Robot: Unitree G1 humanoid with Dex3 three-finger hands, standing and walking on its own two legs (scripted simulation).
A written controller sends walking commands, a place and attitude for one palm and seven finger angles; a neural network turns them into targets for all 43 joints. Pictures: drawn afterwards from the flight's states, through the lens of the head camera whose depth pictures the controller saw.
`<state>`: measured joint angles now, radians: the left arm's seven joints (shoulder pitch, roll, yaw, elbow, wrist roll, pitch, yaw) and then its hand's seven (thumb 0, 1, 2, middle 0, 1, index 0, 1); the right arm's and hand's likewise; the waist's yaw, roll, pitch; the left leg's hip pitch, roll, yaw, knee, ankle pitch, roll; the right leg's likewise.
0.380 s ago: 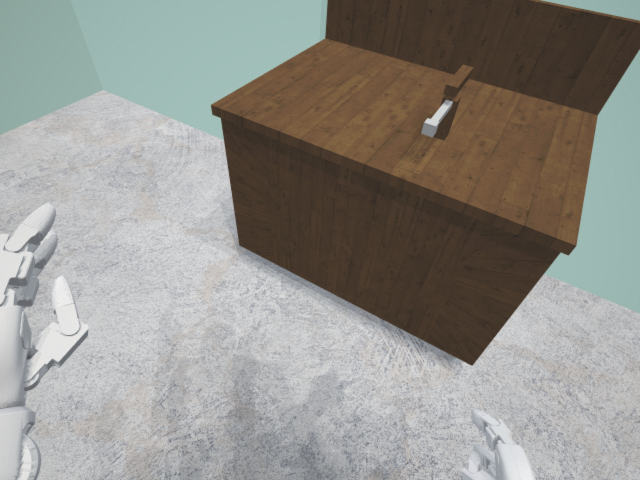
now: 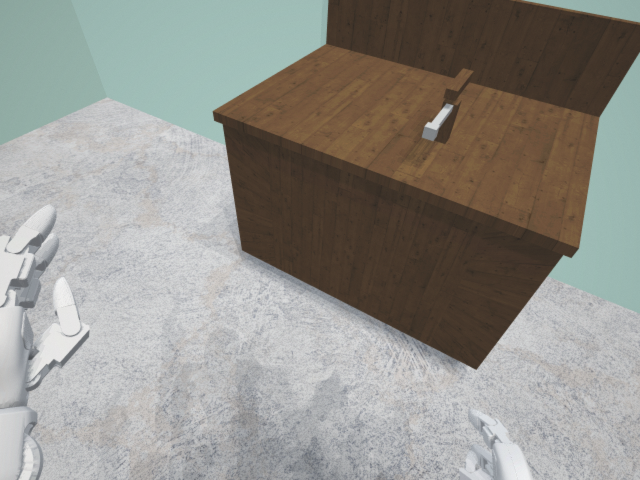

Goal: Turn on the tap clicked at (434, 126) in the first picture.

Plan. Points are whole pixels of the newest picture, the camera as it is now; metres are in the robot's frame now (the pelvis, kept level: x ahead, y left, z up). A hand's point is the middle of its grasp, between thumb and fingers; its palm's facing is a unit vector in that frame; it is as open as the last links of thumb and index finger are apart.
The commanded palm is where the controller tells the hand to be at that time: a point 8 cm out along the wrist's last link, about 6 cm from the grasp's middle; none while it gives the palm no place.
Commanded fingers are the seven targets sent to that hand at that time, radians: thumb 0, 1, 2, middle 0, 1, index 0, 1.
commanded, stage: look at it before walking up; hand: left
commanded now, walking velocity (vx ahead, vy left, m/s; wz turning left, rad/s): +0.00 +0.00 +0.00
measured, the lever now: (430, 131) +0.83 -0.20 +0.03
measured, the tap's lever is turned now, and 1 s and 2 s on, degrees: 0 0 0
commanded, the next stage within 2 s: walk around to get in front in 0.02 s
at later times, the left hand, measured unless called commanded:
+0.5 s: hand (49, 363) +0.18 +0.26 +0.15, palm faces +0.44 -0.79 -0.42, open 7.4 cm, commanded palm +0.12 +0.29 +0.18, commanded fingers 0.00 0.90 0.90 -0.20 -0.30 -0.20 -0.30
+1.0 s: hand out of the picture +0.03 +0.29 +0.16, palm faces +0.71 -0.59 -0.37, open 7.4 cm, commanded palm -0.03 +0.30 +0.18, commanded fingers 0.00 0.90 0.90 -0.20 -0.30 -0.20 -0.30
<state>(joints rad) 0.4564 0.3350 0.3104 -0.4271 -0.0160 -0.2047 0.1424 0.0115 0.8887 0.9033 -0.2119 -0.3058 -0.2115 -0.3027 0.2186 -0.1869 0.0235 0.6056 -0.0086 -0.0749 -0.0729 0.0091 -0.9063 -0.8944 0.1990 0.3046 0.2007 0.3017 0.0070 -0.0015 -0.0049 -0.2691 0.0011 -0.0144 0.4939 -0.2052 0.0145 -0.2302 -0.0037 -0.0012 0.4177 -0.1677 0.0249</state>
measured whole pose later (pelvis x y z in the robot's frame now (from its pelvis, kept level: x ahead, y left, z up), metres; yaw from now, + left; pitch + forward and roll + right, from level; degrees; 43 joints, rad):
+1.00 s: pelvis -0.06 -0.02 -0.01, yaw +25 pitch -2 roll +0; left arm 0.46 0.39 0.36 -0.56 -0.03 -0.18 0.16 0.01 0.89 0.90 -0.21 -0.31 -0.21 -0.30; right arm 0.19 -0.19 -0.02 0.57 -0.02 -0.07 -0.07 0.01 -0.91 -0.89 0.19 0.30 0.20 0.30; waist -0.01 -0.05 0.05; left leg -0.31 0.01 0.00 0.62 -0.27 -0.01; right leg -0.44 -0.08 -0.06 1.02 -0.53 0.06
